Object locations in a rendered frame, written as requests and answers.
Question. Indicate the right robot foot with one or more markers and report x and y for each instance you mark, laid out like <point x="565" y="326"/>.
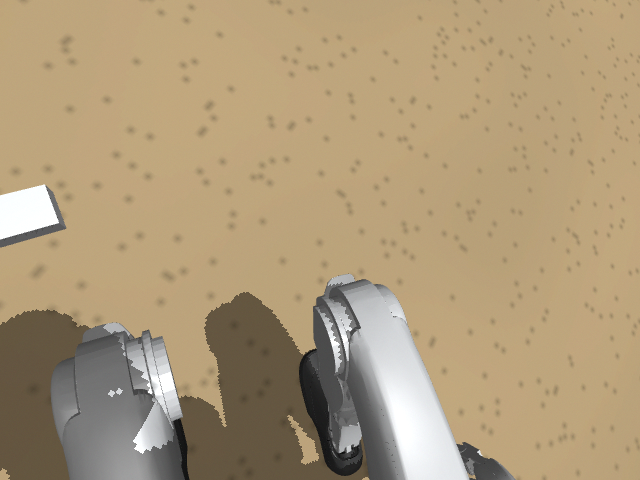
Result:
<point x="343" y="464"/>

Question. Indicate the left robot foot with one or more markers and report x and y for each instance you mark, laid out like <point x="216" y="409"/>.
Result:
<point x="183" y="446"/>

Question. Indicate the small box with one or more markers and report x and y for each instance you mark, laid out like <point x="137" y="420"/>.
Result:
<point x="27" y="214"/>

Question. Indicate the right robot hand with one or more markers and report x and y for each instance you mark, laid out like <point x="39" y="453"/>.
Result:
<point x="483" y="468"/>

